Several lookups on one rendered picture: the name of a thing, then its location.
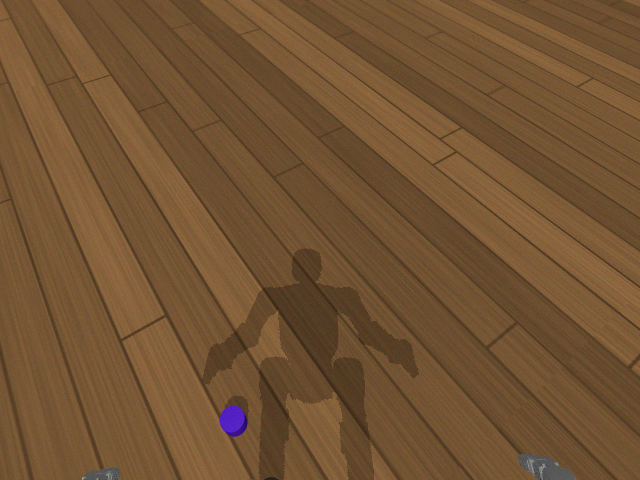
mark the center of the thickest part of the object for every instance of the right robot hand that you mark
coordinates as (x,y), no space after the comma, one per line
(544,468)

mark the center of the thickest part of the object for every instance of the tin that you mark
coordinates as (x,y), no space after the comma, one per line
(233,421)

